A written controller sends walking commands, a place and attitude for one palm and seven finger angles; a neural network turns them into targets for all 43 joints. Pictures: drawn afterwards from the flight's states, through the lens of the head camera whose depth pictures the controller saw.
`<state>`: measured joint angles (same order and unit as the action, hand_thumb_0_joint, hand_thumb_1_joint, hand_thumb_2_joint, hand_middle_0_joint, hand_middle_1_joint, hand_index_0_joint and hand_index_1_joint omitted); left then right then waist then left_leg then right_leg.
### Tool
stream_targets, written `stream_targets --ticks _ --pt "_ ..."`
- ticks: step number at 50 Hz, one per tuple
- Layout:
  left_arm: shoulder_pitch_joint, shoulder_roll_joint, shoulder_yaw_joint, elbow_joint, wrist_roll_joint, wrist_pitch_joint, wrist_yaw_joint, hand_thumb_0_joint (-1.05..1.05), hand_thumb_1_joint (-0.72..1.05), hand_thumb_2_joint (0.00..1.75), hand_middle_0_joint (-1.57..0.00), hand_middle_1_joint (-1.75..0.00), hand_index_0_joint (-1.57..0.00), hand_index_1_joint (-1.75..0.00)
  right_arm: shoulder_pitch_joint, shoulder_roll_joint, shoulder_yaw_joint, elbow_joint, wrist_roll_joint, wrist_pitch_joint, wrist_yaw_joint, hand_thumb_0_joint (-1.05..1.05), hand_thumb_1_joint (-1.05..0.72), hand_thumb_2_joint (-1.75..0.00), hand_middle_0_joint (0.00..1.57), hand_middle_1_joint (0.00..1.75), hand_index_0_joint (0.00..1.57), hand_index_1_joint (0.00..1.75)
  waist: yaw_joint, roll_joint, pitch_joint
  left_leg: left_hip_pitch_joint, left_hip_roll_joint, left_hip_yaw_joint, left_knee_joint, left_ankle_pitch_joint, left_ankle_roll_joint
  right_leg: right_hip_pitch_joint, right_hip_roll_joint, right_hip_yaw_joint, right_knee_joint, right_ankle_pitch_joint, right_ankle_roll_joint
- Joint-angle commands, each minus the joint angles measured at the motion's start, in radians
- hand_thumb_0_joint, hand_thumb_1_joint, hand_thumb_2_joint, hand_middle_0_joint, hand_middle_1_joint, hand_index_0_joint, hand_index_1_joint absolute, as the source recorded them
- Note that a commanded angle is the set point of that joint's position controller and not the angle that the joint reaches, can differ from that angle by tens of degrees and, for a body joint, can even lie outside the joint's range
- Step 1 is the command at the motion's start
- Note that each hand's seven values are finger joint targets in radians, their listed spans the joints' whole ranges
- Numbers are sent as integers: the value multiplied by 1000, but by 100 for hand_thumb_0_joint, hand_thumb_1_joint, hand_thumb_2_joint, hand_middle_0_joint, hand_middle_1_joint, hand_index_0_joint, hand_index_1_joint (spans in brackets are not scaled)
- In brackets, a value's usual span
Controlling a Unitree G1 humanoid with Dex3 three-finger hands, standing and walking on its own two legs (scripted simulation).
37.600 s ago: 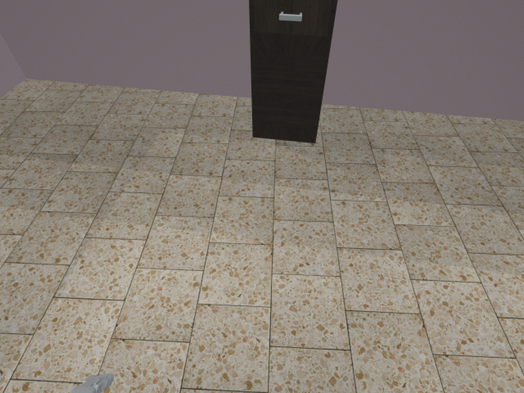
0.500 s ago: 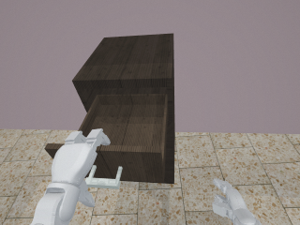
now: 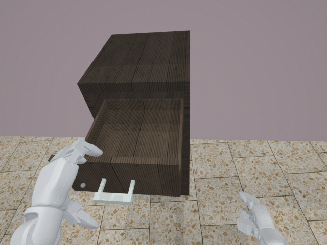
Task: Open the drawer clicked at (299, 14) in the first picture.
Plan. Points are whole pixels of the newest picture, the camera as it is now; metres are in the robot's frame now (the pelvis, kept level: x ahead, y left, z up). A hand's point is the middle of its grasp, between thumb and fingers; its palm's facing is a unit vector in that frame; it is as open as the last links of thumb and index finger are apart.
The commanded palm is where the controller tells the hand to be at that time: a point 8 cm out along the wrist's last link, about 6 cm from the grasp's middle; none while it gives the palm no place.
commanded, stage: draw the hand back to the body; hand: left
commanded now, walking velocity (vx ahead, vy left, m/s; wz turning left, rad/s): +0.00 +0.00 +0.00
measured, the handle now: (115, 190) +0.25 +0.19 -0.04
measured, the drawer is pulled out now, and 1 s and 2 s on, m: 0.30 0.30 0.30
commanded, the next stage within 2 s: step back with the hand held close in 0.94 s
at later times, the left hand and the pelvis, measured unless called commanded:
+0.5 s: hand (74, 166) +0.22 +0.22 +0.15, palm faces +0.34 -0.85 -0.41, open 10.7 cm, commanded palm +0.16 +0.27 +0.17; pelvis +0.03 +0.00 +0.00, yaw +0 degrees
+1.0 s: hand (66, 168) +0.21 +0.23 +0.15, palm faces +0.41 -0.82 -0.41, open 7.5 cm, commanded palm +0.16 +0.27 +0.17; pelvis +0.03 -0.01 +0.00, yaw +1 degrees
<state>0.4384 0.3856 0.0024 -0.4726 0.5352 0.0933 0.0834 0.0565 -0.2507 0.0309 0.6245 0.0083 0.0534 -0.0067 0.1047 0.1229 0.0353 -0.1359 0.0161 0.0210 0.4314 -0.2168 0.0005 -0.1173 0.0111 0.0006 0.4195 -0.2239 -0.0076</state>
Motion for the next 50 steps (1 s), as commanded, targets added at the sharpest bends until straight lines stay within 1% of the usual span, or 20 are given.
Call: stream_targets --ticks 1,2,3,5,6,9,11,15,19,21,22,30,32,35,36,37,39,41,43,50 --pt "-12 39 199 -261 -493 -184 38 0 -36 36 -29 -111 -29 -111 -110 -41 -10 -221 -14 -176 -62 0 -90 -90 20 30 20 30 -43 -210 -87 79 18 -3 -59 -12 35 -50 -5 -19 -117 -60 -1" --pt "-31 83 242 -322 -513 -206 48 0 -32 37 -29 -109 -29 -109 -93 -49 -17 -213 -19 -192 -78 0 -90 -90 20 30 20 30 -41 -142 -117 88 21 -1 -53 25 28 -35 -16 -11 -107 -20 -4" --pt "-52 86 251 -363 -516 -226 59 0 -29 39 -29 -107 -29 -107 -77 -41 -10 -209 -24 -213 -83 0 -90 -90 20 30 20 30 -35 -61 -146 98 14 3 -54 53 20 -10 -19 -15 -97 10 -7" --pt "-35 112 287 -372 -529 -237 75 0 -22 42 -28 -102 -28 -102 -50 -43 -6 -188 -30 -243 -89 0 -90 -90 20 30 20 30 -36 17 -122 76 14 -1 -55 81 5 -6 -21 -15 -90 37 -14" --pt "-20 54 246 -359 -534 -241 71 0 -18 43 -28 -100 -28 -100 -34 -29 0 -186 -31 -252 -87 0 -90 -90 20 30 20 30 -42 25 -94 60 11 -6 -63 92 3 -5 -23 -31 -85 47 -16" --pt "8 40 254 -309 -546 -240 61 0 -8 48 -27 -93 -27 -93 -16 -37 -11 -173 -28 -260 -81 0 -90 -90 20 30 20 30 -44 14 -47 47 18 -6 -61 144 1 -8 -20 -33 -85 103 -16" --pt "28 13 241 -254 -555 -238 50 0 -1 51 -26 -88 -26 -88 -13 -44 -18 -163 -26 -262 -75 0 -90 -90 20 30 20 30 -50 -43 -15 34 24 -9 -61 157 1 -14 -18 -38 -92 121 -13" --pt "62 29 275 -242 -559 -244 36 0 13 57 -25 -80 -25 -80 -17 -54 -36 -161 -25 -254 -70 0 -90 -90 20 30 20 30 -41 -113 -73 50 26 -7 -49 222 5 18 -17 -37 -76 191 -12" --pt "85 59 318 -276 -564 -252 39 0 27 63 -25 -70 -25 -70 -18 -51 -44 -163 -22 -247 -71 0 -90 -90 20 30 20 30 -34 -107 -132 67 24 2 -35 264 8 37 -23 -31 -61 247 -8" --pt "82 81 344 -289 -564 -254 46 0 34 66 -24 -66 -24 -66 -16 -50 -45 -157 -20 -249 -74 0 -90 -90 20 30 20 30 -37 -64 -137 68 22 5 -31 272 3 39 -25 -28 -62 258 -10" --pt "89 82 352 -294 -565 -253 49 0 37 68 -24 -64 -24 -64 -11 -48 -44 -155 -21 -249 -76 0 -90 -90 20 30 20 30 -36 -68 -152 70 22 3 -28 302 3 49 -26 -33 -54 284 -10" --pt "67 95 390 -231 -573 -238 56 0 65 80 -22 -46 -22 -46 -14 -51 -55 -138 -12 -239 -83 0 -90 -90 20 30 20 30 -44 -65 -96 69 22 9 -32 271 1 9 -22 -33 -79 258 -6" --pt "67 98 404 -203 -579 -235 57 0 73 82 -21 -41 -21 -41 -13 -51 -56 -137 -12 -232 -84 0 -90 -90 20 30 20 30 -42 -105 -97 63 24 4 -39 270 4 14 -23 -37 -74 260 -3" --pt "58 78 375 -210 -576 -232 48 0 83 87 -21 -34 -21 -34 -21 -53 -57 -142 -11 -230 -82 0 -90 -90 20 30 20 30 -46 -85 -101 73 20 9 -32 275 7 9 -24 -30 -79 270 -2" --pt "60 76 372 -197 -578 -231 48 0 87 88 -20 -32 -20 -32 -19 -52 -57 -142 -11 -229 -81 0 -90 -90 20 30 20 30 -48 -101 -97 69 23 7 -39 260 7 8 -27 -35 -77 257 2" --pt "58 77 369 -218 -577 -233 48 0 90 90 -20 -30 -20 -30 -20 -52 -56 -146 -11 -230 -80 0 -90 -90 20 30 20 30 -46 -78 -107 72 21 8 -39 256 8 11 -28 -33 -76 253 1" --pt "62 88 377 -226 -577 -232 50 0 90 90 -20 -30 -20 -30 -21 -50 -57 -149 -13 -231 -81 0 -90 -90 20 30 20 30 -43 -98 -129 77 18 8 -34 263 11 19 -29 -29 -73 269 1" --pt "59 99 385 -226 -578 -232 53 0 90 90 -20 -30 -20 -30 -22 -49 -54 -146 -13 -232 -81 0 -90 -90 20 30 20 30 -43 -79 -107 66 17 6 -35 246 8 12 -29 -29 -82 253 -1" --pt "60 105 390 -244 -578 -232 54 0 90 90 -20 -30 -20 -30 -21 -48 -53 -151 -12 -233 -81 0 -90 -90 20 30 20 30 -41 -75 -128 73 17 5 -35 250 8 19 -29 -30 -74 253 -2" --pt "57 99 390 -222 -578 -232 56 0 90 90 -20 -30 -20 -30 -27 -45 -54 -147 -8 -236 -81 0 -90 -90 20 30 20 30 -44 -64 -88 62 18 2 -41 201 5 -9 -29 -27 -94 196 -4"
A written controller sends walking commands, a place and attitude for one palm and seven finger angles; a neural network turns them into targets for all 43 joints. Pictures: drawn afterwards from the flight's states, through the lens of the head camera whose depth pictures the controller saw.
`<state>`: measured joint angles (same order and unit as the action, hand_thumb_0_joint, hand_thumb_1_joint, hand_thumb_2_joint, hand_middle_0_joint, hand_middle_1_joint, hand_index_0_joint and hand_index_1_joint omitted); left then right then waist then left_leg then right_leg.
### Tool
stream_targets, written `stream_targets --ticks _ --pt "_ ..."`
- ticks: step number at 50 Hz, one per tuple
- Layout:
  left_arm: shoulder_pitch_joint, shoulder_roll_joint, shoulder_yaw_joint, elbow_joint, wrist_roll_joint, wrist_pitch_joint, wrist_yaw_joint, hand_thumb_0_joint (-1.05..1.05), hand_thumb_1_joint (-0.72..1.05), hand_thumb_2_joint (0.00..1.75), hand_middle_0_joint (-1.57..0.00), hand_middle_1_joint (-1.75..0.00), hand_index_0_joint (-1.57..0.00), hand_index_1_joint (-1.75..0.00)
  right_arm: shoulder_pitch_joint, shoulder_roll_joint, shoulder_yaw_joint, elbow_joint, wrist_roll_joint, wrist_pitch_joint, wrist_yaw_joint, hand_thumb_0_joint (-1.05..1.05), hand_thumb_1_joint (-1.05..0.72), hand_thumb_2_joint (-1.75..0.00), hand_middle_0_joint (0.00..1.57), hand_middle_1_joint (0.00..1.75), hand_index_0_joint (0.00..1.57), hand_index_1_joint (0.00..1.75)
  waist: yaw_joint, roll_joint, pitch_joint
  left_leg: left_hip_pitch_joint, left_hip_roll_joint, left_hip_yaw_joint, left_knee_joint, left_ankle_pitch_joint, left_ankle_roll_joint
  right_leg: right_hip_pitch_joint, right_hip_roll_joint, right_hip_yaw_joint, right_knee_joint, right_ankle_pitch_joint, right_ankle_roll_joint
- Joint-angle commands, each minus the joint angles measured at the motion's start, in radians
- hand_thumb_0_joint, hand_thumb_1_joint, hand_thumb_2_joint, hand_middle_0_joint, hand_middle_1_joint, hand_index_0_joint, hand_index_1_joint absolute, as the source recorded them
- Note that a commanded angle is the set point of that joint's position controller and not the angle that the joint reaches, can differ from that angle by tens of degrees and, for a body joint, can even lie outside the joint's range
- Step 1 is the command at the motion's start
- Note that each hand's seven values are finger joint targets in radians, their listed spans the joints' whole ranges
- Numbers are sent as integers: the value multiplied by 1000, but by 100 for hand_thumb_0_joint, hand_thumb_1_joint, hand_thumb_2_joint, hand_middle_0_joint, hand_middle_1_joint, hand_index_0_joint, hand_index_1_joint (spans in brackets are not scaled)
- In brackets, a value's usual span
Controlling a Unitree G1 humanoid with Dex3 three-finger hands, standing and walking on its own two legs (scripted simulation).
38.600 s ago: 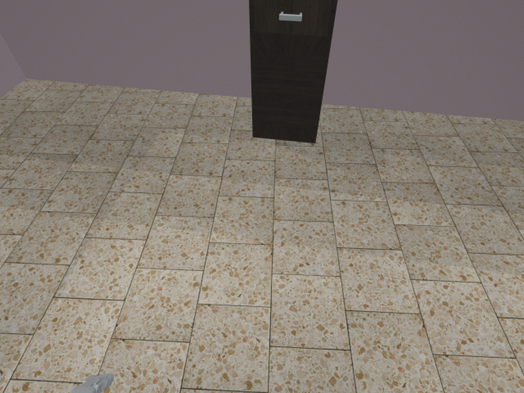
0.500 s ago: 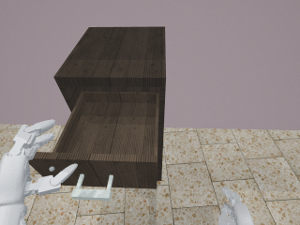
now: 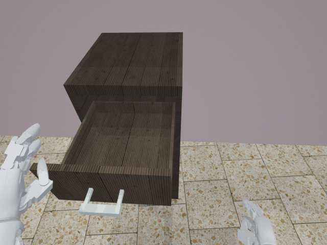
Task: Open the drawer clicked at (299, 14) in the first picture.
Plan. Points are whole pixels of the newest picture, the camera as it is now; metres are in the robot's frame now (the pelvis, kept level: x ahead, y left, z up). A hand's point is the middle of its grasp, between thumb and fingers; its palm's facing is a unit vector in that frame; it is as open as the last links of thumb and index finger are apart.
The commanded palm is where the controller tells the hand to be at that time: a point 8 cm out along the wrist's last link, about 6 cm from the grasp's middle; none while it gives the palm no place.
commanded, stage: step back with the hand held close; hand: left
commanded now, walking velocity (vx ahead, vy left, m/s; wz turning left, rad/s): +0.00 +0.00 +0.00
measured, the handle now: (103, 201) +0.23 +0.20 -0.04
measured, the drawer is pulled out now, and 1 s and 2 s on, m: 0.30 0.30 0.30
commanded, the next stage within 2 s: stop stepping back and stand still in 1.16 s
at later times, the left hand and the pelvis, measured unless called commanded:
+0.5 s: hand (33, 198) +0.15 +0.26 +0.14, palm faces +0.28 -0.83 -0.48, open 7.4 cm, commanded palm +0.09 +0.30 +0.17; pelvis -0.05 +0.02 -0.01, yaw -1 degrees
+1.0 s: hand out of the picture +0.07 +0.25 +0.16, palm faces +0.40 -0.82 -0.42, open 7.4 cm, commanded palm +0.00 +0.29 +0.17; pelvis -0.13 +0.01 -0.02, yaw -1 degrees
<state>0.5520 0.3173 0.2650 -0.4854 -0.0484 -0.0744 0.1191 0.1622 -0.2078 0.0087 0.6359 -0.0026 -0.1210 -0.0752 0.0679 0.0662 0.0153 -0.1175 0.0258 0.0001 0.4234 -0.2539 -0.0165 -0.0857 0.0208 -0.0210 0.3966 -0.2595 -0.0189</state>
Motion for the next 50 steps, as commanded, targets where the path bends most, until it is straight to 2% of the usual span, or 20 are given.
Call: stream_targets --ticks 1,2,3,4,7,10,14,20,27,31,34,37,39,41,42,44,45,47,49,50 --pt "-56 163 121 -214 5 -66 20 0 90 90 -20 -30 -20 -30 -127 -88 -31 -159 3 -61 -12 0 -90 -90 20 30 20 30 -9 -2 -74 45 9 23 -32 240 22 -39 -40 -8 -67 233 9" --pt "-49 159 119 -211 4 -67 19 0 90 90 -20 -30 -20 -30 -127 -87 -31 -161 3 -62 -11 0 -90 -90 20 30 20 30 -9 -9 -77 43 10 23 -33 237 22 -38 -41 -11 -63 230 10" --pt "-128 264 249 -259 -9 -111 21 0 90 90 -20 -30 -20 -30 -83 -121 -34 -197 14 -37 -11 0 -90 -90 20 30 20 30 -51 -33 -5 -15 17 -7 7 185 43 -150 -82 80 -110 275 8" --pt "-60 201 198 -189 -4 -119 10 0 90 90 -20 -30 -20 -30 -96 -111 -34 -174 9 -24 -7 0 -90 -90 20 30 20 30 -60 -83 -24 -12 13 -15 29 154 45 -164 -102 84 -119 268 6" --pt "-13 171 160 -185 2 -129 3 0 90 90 -20 -30 -20 -30 -106 -117 -39 -194 12 -10 -5 0 -90 -90 20 30 20 30 -63 -83 -56 -19 14 -12 39 161 43 -175 -119 89 -107 262 1" --pt "48 174 167 -202 2 -133 7 0 90 90 -20 -30 -20 -30 -103 -128 -51 -210 14 2 -5 0 -90 -90 20 30 20 30 -62 -55 -133 -21 34 -18 27 278 41 -121 -112 67 -53 336 7" --pt "97 200 198 -230 2 -132 14 0 90 90 -20 -30 -20 -30 -106 -121 -64 -232 21 23 -6 0 -90 -90 20 30 20 30 -62 -118 -195 -42 52 -17 44 366 41 -89 -107 55 4 411 16" --pt "126 241 233 -330 -1 -141 32 0 90 90 -20 -30 -20 -30 -107 -125 -70 -249 19 25 -13 0 -90 -90 20 30 20 30 -58 -22 -218 -104 73 -48 30 379 42 -82 -94 42 65 361 12" --pt "147 197 206 -362 13 -158 58 0 90 90 -20 -30 -20 -30 -70 -127 -61 -257 -5 -8 -17 0 -90 -90 20 30 20 30 -65 62 -152 -316 123 -114 -52 168 62 -65 -42 10 158 140 21" --pt "127 172 194 -358 27 -166 77 0 90 90 -20 -30 -20 -30 -46 -134 -59 -239 -26 -35 -24 0 -90 -90 20 30 20 30 -76 124 -117 -452 159 -145 -81 -82 81 -63 -18 10 228 -39 17" --pt "94 175 199 -346 33 -171 87 0 90 90 -20 -30 -20 -30 -26 -130 -56 -237 -25 -48 -25 0 -90 -90 20 30 20 30 -87 32 -81 -498 104 -130 -3 -311 71 -126 -56 88 151 -62 -6" --pt "22 180 178 -350 35 -169 94 0 90 90 -20 -30 -20 -30 -1 -137 -67 -209 -32 -45 -27 0 -90 -90 20 30 20 30 -103 -150 -65 -247 -13 -63 283 -319 17 -452 -200 281 -118 -308 -82" --pt "-7 178 161 -342 38 -158 96 0 90 90 -20 -30 -20 -30 1 -127 -60 -184 -36 -35 -26 0 -90 -90 20 30 20 30 -105 -248 -78 -106 -36 -42 408 -241 12 -550 -277 291 -171 -324 -114" --pt "-19 194 174 -338 45 -153 96 0 90 90 -20 -30 -20 -30 -1 -125 -46 -170 -45 -29 -29 0 -90 -90 20 30 20 30 -116 -198 -98 -109 -4 -63 244 -151 27 -472 -214 194 -53 -157 -77" --pt "-24 201 181 -343 34 -159 87 0 90 90 -20 -30 -20 -30 -20 -121 -40 -191 -30 -39 -23 0 -90 -90 20 30 20 30 -105 -104 -74 -163 36 -102 94 -161 46 -432 -155 153 38 -143 -39" --pt "-10 201 200 -348 28 -177 83 0 90 90 -20 -30 -20 -30 -50 -122 -36 -213 -20 -57 -21 0 -90 -90 20 30 20 30 -83 173 -61 -432 257 -349 -167 -188 134 -250 11 20 401 -191 37" --pt "-28 218 209 -348 34 -179 87 0 90 90 -20 -30 -20 -30 -46 -103 -41 -204 -26 -68 -21 0 -90 -90 20 30 20 30 -91 241 -67 -506 314 -401 -238 -258 170 -228 24 48 601 -257 37" --pt "-7 224 224 -326 24 -196 76 0 90 90 -20 -30 -20 -30 -41 -115 -53 -201 -14 -78 -5 0 -90 -90 20 30 20 30 -81 106 -64 -593 317 -324 -221 -336 181 -169 25 78 732 -251 32" --pt "28 214 224 -333 15 -192 72 0 90 90 -20 -30 -20 -30 -40 -121 -57 -181 -10 -92 9 0 -90 -90 20 30 20 30 -67 61 -72 -437 257 -242 -117 -160 169 -233 1 43 530 -239 35" --pt "36 213 220 -353 12 -189 72 0 90 90 -20 -30 -20 -30 -41 -126 -58 -180 -5 -99 12 0 -90 -90 20 30 20 30 -66 93 -98 -357 243 -204 -83 -81 152 -235 -8 20 429 -235 36"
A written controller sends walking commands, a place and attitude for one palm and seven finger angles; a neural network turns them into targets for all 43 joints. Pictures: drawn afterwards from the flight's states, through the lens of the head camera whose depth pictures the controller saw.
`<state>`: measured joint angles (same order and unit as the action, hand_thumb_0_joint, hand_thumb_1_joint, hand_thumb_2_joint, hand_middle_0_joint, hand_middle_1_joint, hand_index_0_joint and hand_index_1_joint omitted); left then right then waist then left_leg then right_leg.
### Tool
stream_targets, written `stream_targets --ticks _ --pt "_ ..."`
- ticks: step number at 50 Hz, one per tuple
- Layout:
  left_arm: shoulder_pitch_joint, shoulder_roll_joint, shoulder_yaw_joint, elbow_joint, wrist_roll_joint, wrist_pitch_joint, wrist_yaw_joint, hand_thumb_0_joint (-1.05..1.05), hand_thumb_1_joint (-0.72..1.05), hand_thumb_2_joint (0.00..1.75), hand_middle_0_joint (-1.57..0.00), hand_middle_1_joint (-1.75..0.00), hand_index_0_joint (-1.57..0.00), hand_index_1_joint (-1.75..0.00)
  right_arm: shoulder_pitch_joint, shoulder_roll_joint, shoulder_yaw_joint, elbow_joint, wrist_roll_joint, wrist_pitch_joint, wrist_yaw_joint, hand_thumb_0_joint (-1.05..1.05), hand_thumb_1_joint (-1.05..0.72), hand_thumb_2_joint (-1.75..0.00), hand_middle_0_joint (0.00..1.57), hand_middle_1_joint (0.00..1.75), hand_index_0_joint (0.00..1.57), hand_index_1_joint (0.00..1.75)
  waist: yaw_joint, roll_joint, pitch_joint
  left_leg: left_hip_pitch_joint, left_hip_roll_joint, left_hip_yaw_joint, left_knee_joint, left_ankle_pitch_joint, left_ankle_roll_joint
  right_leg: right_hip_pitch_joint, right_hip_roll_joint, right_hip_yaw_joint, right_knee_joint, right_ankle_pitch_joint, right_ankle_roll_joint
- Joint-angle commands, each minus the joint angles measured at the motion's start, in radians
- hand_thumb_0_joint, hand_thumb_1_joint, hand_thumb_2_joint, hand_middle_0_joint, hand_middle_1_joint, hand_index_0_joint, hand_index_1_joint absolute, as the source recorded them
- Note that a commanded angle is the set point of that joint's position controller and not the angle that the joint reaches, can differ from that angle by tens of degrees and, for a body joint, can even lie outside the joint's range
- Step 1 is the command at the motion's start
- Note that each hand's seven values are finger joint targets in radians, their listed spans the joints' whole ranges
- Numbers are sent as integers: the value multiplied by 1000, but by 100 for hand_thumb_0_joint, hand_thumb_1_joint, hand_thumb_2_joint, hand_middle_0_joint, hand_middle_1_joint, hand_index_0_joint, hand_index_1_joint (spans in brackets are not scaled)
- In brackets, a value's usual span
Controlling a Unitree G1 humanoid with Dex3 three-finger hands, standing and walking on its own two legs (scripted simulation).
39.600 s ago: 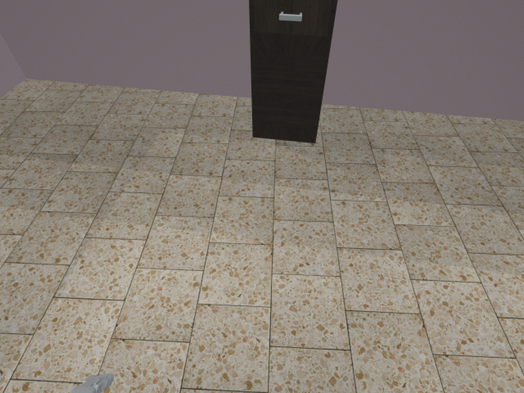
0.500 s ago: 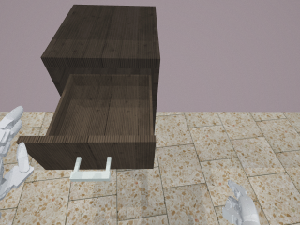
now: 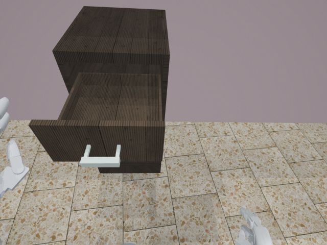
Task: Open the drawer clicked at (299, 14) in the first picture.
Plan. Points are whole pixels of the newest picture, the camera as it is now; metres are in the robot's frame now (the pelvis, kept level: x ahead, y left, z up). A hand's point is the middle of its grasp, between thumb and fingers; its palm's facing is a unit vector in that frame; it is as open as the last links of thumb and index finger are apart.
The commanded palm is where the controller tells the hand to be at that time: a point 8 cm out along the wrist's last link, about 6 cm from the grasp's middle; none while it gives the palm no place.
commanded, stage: step back with the hand held close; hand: left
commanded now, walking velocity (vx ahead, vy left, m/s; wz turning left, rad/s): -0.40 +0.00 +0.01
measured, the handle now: (102, 155) +0.36 +0.19 -0.02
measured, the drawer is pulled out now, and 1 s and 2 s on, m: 0.30 0.30 0.30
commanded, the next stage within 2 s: stop stepping back and stand still in 0.16 s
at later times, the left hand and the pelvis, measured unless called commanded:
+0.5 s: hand out of the picture +0.08 +0.20 +0.17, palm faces +0.32 -0.83 -0.46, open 7.4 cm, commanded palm +0.03 +0.25 +0.19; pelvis -0.10 -0.03 +0.01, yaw +0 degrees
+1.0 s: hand out of the picture +0.04 +0.19 +0.18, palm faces +0.34 -0.84 -0.43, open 7.4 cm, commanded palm -0.02 +0.24 +0.19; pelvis -0.15 -0.04 +0.01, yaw +0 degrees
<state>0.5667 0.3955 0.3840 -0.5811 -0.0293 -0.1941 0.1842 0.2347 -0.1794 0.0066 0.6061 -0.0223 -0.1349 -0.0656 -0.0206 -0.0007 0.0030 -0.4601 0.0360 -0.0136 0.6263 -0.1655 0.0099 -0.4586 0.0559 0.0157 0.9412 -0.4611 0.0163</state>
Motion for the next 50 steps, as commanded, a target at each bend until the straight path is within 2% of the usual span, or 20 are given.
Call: stream_targets --ticks 1,3,5,7,8,10,13,16,19,20,22,26,30,32,35,37,40,44,46,50 --pt "25 129 91 -277 -12 -75 -2 0 90 90 -20 -30 -20 -30 -112 -156 -50 -139 15 -94 12 0 -90 -90 20 30 20 30 24 169 -101 36 220 -203 -268 -126 114 147 -37 -28 -222 -13 1" --pt "23 134 87 -299 -23 -90 -25 0 90 90 -20 -30 -20 -30 -122 -163 -36 -127 15 -100 22 0 -90 -90 20 30 20 30 25 208 -118 46 192 -180 -241 -137 83 237 -35 -49 -419 119 -8" --pt "24 159 106 -272 -22 -102 -39 0 90 90 -20 -30 -20 -30 -125 -162 -33 -115 19 -95 29 0 -90 -90 20 30 20 30 19 109 -81 45 118 -103 -121 -171 34 223 -107 1 -609 253 -38" --pt "23 173 99 -249 -32 -107 -43 0 90 90 -20 -30 -20 -30 -101 -142 -50 -122 50 -90 27 0 -90 -90 20 30 20 30 5 -197 -141 52 -55 24 260 -240 -44 122 -379 297 -684 353 -167" --pt "45 168 93 -232 -30 -93 -37 0 90 90 -20 -30 -20 -30 -144 -156 -68 -126 54 -78 28 0 -90 -90 20 30 20 30 32 -195 -114 -13 -63 -34 476 -312 -39 116 -441 315 -677 464 -220" --pt "108 158 137 -175 -18 -90 -37 0 90 90 -20 -30 -20 -30 -155 -103 -42 -120 33 -42 17 0 -90 -90 20 30 20 30 14 -116 -139 -113 -38 -43 506 -357 -49 207 -408 208 -582 722 -238" --pt "109 150 130 -157 -1 -95 -23 0 90 90 -20 -30 -20 -30 -183 -69 -6 -135 25 -2 -20 0 -90 -90 20 30 20 30 4 -146 -120 -37 -26 18 144 -308 -42 278 -277 63 -497 893 -140" --pt "109 131 103 -201 -4 -87 -16 0 90 90 -20 -30 -20 -30 -118 -111 -23 -145 25 -3 -26 0 -90 -90 20 30 20 30 -21 -60 -161 182 -19 57 -272 20 -13 308 -204 28 -425 668 -61" --pt "104 160 90 -337 -7 -87 -9 0 90 90 -20 -30 -20 -30 -98 -167 -63 -185 34 -36 -12 0 -90 -90 20 30 20 30 23 156 -209 324 226 -147 -231 397 75 184 -112 -9 -345 204 1" --pt "157 149 89 -305 -17 -75 -14 0 90 90 -20 -30 -20 -30 -94 -173 -74 -195 51 -41 -8 0 -90 -90 20 30 20 30 28 115 -210 336 223 -126 -228 322 68 184 -91 -12 -368 129 -3" --pt "129 175 122 -357 -6 -71 -4 0 90 90 -20 -30 -20 -30 -120 -132 -38 -180 22 -47 -7 0 -90 -90 20 30 20 30 11 243 -145 140 186 -138 -288 132 66 249 -93 -42 -354 126 -1" --pt "69 142 93 -301 -2 -58 4 0 90 90 -20 -30 -20 -30 -110 -146 -36 -166 39 -56 -1 0 -90 -90 20 30 20 30 -1 25 -47 16 70 -56 -235 -358 33 271 -121 57 -552 65 -10" --pt "-12 141 64 -196 1 -30 5 0 90 90 -20 -30 -20 -30 -79 -154 -46 -118 24 -25 -10 0 -90 -90 20 30 20 30 -16 -151 4 253 -63 55 244 -308 -3 -178 -305 310 -824 -371 -127" --pt "-67 124 38 -169 3 -22 -4 0 90 90 -20 -30 -20 -30 -85 -146 -34 -109 18 -19 -5 0 -90 -90 20 30 20 30 -27 -210 -24 256 -44 53 166 -252 17 -114 -295 202 -759 -252 -119" --pt "-27 117 33 -140 8 -20 1 0 90 90 -20 -30 -20 -30 -100 -144 -17 -131 21 -24 -17 0 -90 -90 20 30 20 30 -14 -11 11 234 -3 -3 -214 -328 40 -24 -191 98 -616 -214 -73" --pt "-38 96 19 -221 21 -37 1 0 90 90 -20 -30 -20 -30 -91 -169 -27 -160 15 -28 -8 0 -90 -90 20 30 20 30 -8 244 32 98 218 -350 -473 -595 134 51 -31 -37 -231 -3 -15" --pt "20 166 84 -276 24 -33 -3 0 90 90 -20 -30 -20 -30 -109 -129 -33 -167 22 -39 3 0 -90 -90 20 30 20 30 9 183 -34 26 219 -267 -431 -499 147 122 -47 -42 -86 50 0" --pt "71 143 66 -244 13 -37 -7 0 90 90 -20 -30 -20 -30 -108 -147 -19 -134 25 -49 4 0 -90 -90 20 30 20 30 15 91 1 5 114 -100 -238 -238 84 310 -72 -52 -527 170 -12" --pt "28 163 81 -220 3 -45 -14 0 90 90 -20 -30 -20 -30 -106 -151 -30 -132 26 -40 4 0 -90 -90 20 30 20 30 -8 -94 -17 -9 10 -21 -42 -185 31 292 -233 227 -645 199 -95" --pt "48 144 76 -169 -11 -47 -13 0 90 90 -20 -30 -20 -30 -84 -143 -47 -115 34 -21 10 0 -90 -90 20 30 20 30 -3 -80 -44 101 -16 11 49 -181 11 206 -328 299 -734 41 -148"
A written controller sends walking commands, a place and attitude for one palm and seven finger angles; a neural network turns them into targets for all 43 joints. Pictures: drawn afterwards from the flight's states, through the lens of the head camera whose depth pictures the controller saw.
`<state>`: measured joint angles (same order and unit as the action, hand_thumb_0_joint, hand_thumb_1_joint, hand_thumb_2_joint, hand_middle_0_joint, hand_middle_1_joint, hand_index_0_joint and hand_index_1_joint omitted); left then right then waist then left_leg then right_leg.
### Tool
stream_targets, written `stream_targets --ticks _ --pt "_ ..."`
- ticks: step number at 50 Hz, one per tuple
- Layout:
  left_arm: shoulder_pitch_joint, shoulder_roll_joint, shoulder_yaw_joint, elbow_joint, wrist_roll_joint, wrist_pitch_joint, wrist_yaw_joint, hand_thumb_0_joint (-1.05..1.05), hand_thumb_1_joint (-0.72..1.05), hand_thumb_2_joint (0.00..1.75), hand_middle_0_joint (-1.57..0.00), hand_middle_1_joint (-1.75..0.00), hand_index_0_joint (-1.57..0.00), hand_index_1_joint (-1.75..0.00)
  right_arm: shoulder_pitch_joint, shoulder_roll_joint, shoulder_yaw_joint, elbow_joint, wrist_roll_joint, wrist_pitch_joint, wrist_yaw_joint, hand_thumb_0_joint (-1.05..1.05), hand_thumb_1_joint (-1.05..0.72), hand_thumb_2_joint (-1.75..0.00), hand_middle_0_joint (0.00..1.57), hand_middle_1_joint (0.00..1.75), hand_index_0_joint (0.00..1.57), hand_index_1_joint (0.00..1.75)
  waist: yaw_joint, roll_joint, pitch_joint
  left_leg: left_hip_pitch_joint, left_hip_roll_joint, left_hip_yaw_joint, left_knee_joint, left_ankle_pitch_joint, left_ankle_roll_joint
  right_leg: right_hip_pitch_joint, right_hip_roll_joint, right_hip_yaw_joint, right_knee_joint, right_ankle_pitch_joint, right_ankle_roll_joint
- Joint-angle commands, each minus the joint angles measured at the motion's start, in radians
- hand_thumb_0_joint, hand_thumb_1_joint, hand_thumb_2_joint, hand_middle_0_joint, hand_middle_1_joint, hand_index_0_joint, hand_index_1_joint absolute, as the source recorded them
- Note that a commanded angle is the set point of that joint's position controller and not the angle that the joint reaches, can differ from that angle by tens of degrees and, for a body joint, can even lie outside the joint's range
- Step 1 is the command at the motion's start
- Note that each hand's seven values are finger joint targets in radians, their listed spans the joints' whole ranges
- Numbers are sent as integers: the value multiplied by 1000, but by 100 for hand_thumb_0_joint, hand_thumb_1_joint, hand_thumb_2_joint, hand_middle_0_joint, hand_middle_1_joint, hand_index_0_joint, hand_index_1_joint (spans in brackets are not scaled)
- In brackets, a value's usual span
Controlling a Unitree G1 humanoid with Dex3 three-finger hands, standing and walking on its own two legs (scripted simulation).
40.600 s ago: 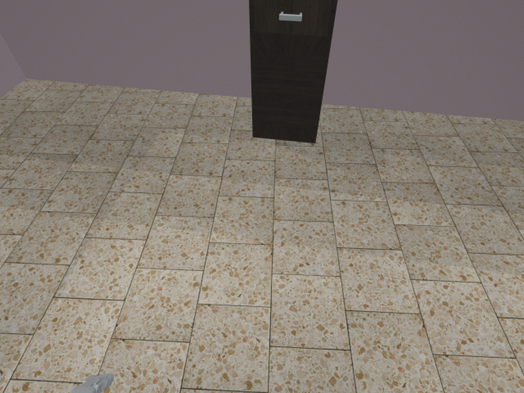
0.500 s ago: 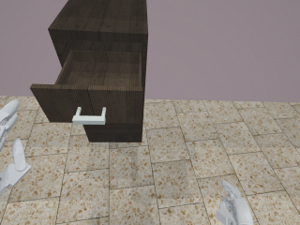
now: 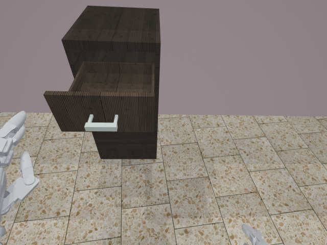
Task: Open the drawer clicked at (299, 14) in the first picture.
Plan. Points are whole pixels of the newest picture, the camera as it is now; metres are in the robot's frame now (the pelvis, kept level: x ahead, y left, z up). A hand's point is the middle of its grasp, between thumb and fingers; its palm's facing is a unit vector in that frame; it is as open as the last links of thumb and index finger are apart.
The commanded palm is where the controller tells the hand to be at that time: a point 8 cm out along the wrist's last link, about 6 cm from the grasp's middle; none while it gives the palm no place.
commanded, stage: let the arm hang, fingers relaxed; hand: left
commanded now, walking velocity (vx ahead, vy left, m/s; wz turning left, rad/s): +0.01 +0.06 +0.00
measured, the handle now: (102, 122) +0.51 +0.23 -0.03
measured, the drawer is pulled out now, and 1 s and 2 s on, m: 0.30 0.30 0.30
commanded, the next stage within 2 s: look to check the result in 1.20 s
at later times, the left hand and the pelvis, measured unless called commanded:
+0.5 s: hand out of the picture +0.01 +0.19 -0.16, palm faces +0.04 -0.98 -0.20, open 7.0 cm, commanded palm none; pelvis -0.01 +0.00 +0.01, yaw +2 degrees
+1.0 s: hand out of the picture -0.01 +0.18 -0.16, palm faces +0.03 -0.97 -0.23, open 7.4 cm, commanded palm none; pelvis -0.02 -0.01 +0.01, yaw +1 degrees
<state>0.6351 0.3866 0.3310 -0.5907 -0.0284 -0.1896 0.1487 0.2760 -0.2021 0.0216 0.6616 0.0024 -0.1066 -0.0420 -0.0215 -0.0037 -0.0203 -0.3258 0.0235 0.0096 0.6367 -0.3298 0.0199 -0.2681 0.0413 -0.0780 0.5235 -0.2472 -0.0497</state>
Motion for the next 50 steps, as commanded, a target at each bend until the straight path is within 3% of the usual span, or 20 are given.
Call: stream_targets --ticks 1,3,4,5,6,7,9,10,12,13,14,15,16,17,18,20,24,26,33,50 --pt "-11 152 127 -167 -9 -55 23 0 90 90 -20 -30 -20 -30 -125 -112 -54 -170 5 -46 -13 0 -90 -90 20 30 20 30 -7 -78 -30 -8 -1 -7 -34 6 5 29 -298 341 -291 -131 -72" --pt "4 146 123 -176 -7 -61 22 0 90 90 -20 -30 -20 -30 -125 -109 -46 -177 4 -48 -17 0 -90 -90 20 30 20 30 -5 -65 -20 84 10 -13 -195 67 15 6 -223 220 -233 -80 -27" --pt "10 144 121 -187 -5 -67 23 0 90 90 -20 -30 -20 -30 -133 -118 -48 -183 2 -53 -21 0 -90 -90 20 30 20 30 2 -13 -21 103 42 -49 -261 106 23 22 -172 178 -185 -38 0" --pt "-157 -24 -276 636 96 64 -101 0 90 90 -20 -30 -20 -30 -88 -235 -114 81 -15 -117 59 0 -90 -90 20 30 20 30 -75 69 5 136 133 -191 -146 324 45 -205 -146 48 98 75 25" --pt "-181 -49 -212 649 78 163 -126 0 90 90 -20 -30 -20 -30 -20 -244 -106 53 -15 -19 64 0 -90 -90 20 30 20 30 -32 138 6 40 201 -293 -235 345 101 -172 -93 59 172 -84 47" --pt "-190 -70 -211 634 77 192 -131 0 90 90 -20 -30 -20 -30 -15 -202 -91 26 -15 9 55 0 -90 -90 20 30 20 30 -42 181 27 12 218 -322 -286 345 132 -194 -56 74 294 -233 56" --pt "-263 -68 -237 704 72 198 -133 0 90 90 -20 -30 -20 -30 -23 -188 -77 4 -35 29 44 0 -90 -90 20 30 20 30 -24 35 -4 14 215 -344 -263 421 162 -202 -55 127 383 -269 56" --pt "-289 -65 -251 759 71 194 -134 0 90 90 -20 -30 -20 -30 -32 -186 -72 -2 -43 35 40 0 -90 -90 20 30 20 30 -6 -46 -41 101 203 -308 -217 583 160 -212 -58 126 349 -250 54" --pt "-292 -50 -254 892 68 190 -135 0 90 90 -20 -30 -20 -30 -66 -199 -65 16 -39 50 31 0 -90 -90 20 30 20 30 33 -78 -100 143 161 -210 -147 729 127 -67 -62 112 138 -115 54" --pt "-273 -20 -249 974 67 188 -135 0 90 90 -20 -30 -20 -30 -90 -201 -64 26 -28 57 29 0 -90 -90 20 30 20 30 50 -79 -117 84 101 -154 -115 613 80 72 -70 142 19 113 49" --pt "-261 27 -245 1046 67 183 -131 0 90 90 -20 -30 -20 -30 -89 -175 -63 36 -17 61 30 0 -90 -90 20 30 20 30 48 -129 -131 28 20 -95 -74 393 32 159 -133 252 -40 312 24" --pt "-284 57 -250 1099 64 183 -132 0 90 90 -20 -30 -20 -30 -67 -156 -60 47 -12 69 35 0 -90 -90 20 30 20 30 27 -55 -105 18 -23 -64 -85 182 5 130 -210 309 -80 342 -18" --pt "-330 64 -268 1151 56 186 -137 0 90 90 -20 -30 -20 -30 -30 -133 -54 77 -10 79 41 0 -90 -90 20 30 20 30 -9 29 -56 68 -26 -61 -133 67 0 32 -232 294 -106 157 -34" --pt "-366 39 -279 1196 50 190 -139 0 90 90 -20 -30 -20 -30 -43 -130 -50 100 -19 87 41 0 -90 -90 20 30 20 30 -9 69 -10 86 -11 -90 -184 129 6 -18 -159 265 -92 65 -18" --pt "-372 15 -286 1245 47 189 -137 0 90 90 -20 -30 -20 -30 -63 -138 -49 121 -21 92 36 0 -90 -90 20 30 20 30 6 32 4 76 18 -113 -199 173 14 0 -116 239 -95 54 2" --pt "-362 4 -295 1333 44 186 -133 0 90 90 -20 -30 -20 -30 -62 -142 -50 159 -17 98 33 0 -90 -90 20 30 20 30 11 36 48 81 33 -128 -241 166 15 13 -102 219 -130 40 6" --pt "-324 -36 -296 1464 40 181 -129 0 90 90 -20 -30 -20 -30 -23 -119 -47 235 -17 98 23 0 -90 -90 20 30 20 30 14 142 -3 131 46 -124 -279 146 17 68 -98 206 -155 66 5" --pt "-320 -46 -299 1509 39 180 -128 0 90 90 -20 -30 -20 -30 -1 -116 -50 262 -14 101 19 0 -90 -90 20 30 20 30 11 66 -18 153 55 -129 -282 140 19 78 -102 197 -175 61 5" --pt "-320 -48 -309 1623 37 178 -123 0 90 90 -20 -30 -20 -30 38 -109 -51 352 -13 109 15 0 -90 -90 20 30 20 30 5 -19 83 146 54 -117 -312 98 20 25 -108 203 -228 -14 0" --pt "-326 -54 -299 1673 38 176 -116 0 90 90 -20 -30 -20 -30 63 -80 -55 419 -19 108 13 0 -90 -90 20 30 20 30 11 -2 127 136 49 -97 -324 71 12 -1 -103 222 -252 -91 -4"
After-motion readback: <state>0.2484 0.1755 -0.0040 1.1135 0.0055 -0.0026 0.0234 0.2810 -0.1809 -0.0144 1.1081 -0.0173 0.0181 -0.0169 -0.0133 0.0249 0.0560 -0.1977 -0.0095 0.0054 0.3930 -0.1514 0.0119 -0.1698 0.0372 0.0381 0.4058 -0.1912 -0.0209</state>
